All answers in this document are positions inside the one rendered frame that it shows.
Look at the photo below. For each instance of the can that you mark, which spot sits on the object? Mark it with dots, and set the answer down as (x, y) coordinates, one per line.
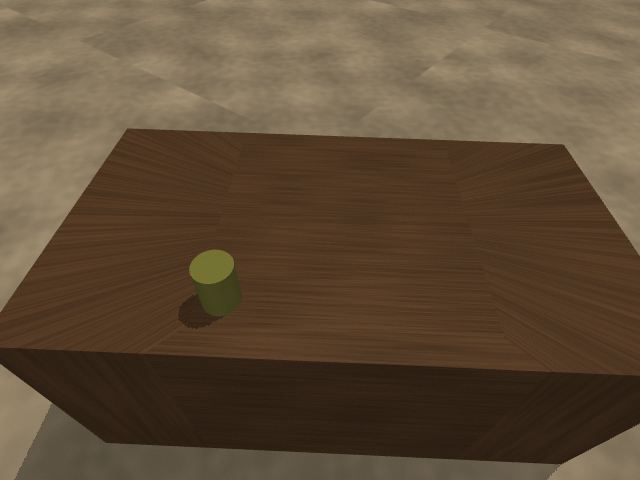
(215, 279)

